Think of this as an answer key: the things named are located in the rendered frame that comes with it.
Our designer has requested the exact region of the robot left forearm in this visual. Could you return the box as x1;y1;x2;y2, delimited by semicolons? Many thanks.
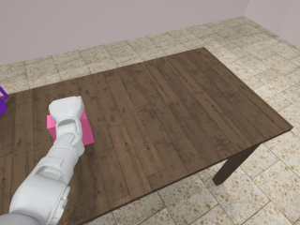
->
9;116;85;213

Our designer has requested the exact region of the left robot upper arm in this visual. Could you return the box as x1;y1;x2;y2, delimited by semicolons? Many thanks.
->
0;173;70;225

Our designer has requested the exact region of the table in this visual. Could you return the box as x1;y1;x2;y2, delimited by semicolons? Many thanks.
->
0;47;293;225

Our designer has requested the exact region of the sponge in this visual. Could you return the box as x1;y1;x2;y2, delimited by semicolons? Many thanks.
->
47;107;95;145

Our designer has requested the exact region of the robot left hand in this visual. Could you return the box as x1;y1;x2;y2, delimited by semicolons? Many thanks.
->
49;96;84;123

